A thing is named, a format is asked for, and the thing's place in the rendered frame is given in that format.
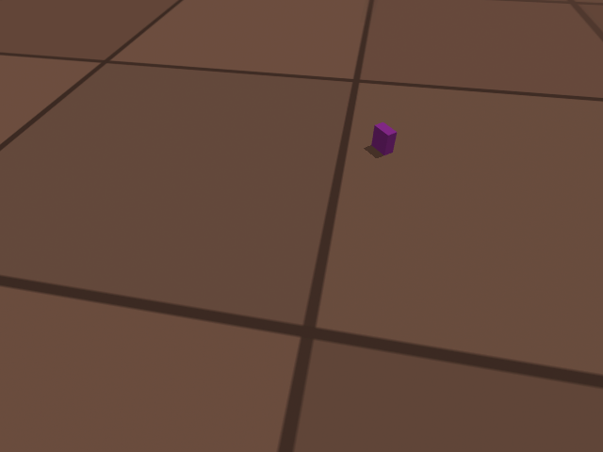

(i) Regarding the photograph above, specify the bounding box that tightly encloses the carton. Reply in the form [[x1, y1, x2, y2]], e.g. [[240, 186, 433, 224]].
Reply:
[[371, 122, 397, 155]]

